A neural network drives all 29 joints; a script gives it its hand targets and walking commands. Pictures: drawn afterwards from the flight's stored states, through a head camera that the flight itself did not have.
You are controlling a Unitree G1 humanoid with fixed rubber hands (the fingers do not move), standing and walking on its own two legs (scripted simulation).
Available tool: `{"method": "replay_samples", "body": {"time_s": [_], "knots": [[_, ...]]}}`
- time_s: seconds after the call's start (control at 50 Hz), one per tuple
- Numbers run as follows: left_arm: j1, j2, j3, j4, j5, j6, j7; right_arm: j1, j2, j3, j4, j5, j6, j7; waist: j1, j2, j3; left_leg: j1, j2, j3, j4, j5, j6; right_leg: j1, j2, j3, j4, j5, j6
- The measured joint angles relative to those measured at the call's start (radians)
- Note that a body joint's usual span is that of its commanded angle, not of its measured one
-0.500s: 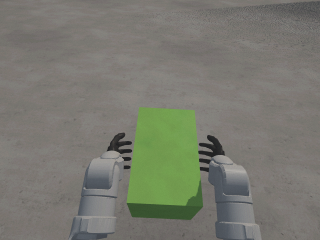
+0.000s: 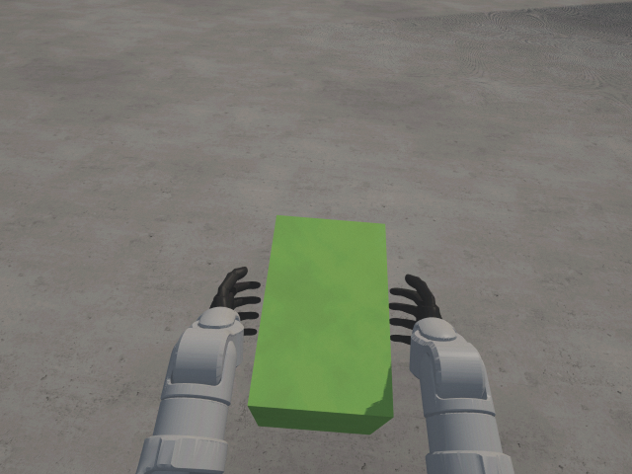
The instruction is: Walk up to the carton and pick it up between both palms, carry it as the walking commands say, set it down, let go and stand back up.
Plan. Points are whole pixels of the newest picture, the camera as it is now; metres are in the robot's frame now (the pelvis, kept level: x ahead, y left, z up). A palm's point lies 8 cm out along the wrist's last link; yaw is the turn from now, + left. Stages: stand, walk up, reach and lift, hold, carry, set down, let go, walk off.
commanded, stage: carry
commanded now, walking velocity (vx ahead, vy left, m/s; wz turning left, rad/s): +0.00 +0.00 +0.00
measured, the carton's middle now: (322, 323) +0.35 +0.00 -0.03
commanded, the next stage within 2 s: hold in 0.46 s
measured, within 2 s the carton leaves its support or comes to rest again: neither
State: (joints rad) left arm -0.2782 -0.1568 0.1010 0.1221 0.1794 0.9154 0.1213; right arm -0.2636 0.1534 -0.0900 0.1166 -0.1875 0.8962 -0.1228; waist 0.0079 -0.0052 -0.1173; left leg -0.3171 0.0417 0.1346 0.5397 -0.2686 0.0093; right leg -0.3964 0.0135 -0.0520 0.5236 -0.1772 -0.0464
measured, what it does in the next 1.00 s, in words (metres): stands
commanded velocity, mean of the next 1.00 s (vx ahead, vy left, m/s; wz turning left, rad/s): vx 0.00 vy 0.00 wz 0.00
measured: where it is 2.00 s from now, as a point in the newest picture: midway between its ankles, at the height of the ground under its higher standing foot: outside the picture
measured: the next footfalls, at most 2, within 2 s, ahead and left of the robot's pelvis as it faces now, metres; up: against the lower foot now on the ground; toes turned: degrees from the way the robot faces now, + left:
none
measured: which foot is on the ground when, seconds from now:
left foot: down 0.00-1.00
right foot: down 0.00-1.00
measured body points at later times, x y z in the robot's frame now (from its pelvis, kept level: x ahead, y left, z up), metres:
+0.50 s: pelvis +0.00 +0.00 +0.00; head -0.01 +0.00 +0.45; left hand +0.31 +0.14 +0.04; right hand +0.31 -0.13 +0.04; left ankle +0.01 +0.11 -0.73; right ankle +0.06 -0.09 -0.73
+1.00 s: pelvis -0.03 +0.02 +0.00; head -0.11 +0.02 +0.44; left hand +0.28 +0.16 +0.06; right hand +0.29 -0.10 +0.07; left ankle +0.01 +0.13 -0.73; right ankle +0.06 -0.09 -0.73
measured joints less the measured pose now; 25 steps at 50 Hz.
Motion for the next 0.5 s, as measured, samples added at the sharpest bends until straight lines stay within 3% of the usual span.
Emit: {"method": "replay_samples", "body": {"time_s": [0.46,0.5], "knots": [[0.014,0.004,-0.005,0.034,0.009,-0.085,-0.005,0.023,-0.005,0.008,0.025,-0.004,-0.075,0.01,-0.004,0.005,0.01,0.01,0.0,-0.008,0.004,-0.011,0.0,0.014,-0.001,-0.008,0.001,-0.012,0.002],[0.004,0.0,0.0,0.069,0.041,-0.117,-0.019,0.014,-0.003,0.004,0.053,-0.027,-0.101,0.02,0.003,0.0,0.074,0.074,-0.016,-0.035,-0.019,0.001,0.007,0.076,-0.002,-0.002,-0.015,-0.009,0.0]]}}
